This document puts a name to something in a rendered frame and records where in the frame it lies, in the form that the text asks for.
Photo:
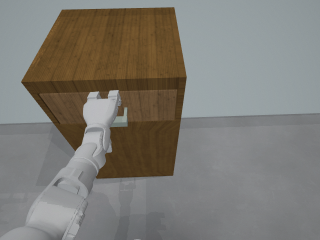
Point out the robot left upper arm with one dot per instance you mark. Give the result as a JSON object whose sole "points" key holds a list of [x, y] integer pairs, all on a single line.
{"points": [[58, 216]]}

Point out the handle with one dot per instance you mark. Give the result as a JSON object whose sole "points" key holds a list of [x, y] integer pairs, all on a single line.
{"points": [[121, 121]]}

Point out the drawer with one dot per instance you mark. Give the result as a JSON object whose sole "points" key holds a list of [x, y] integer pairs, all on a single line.
{"points": [[142, 105]]}

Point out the cabinet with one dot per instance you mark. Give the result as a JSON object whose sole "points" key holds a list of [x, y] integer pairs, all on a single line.
{"points": [[125, 49]]}

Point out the left robot forearm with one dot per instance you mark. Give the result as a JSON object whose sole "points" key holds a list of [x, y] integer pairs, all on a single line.
{"points": [[78, 176]]}

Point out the left robot hand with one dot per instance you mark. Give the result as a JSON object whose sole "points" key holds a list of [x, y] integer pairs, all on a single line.
{"points": [[102, 111]]}

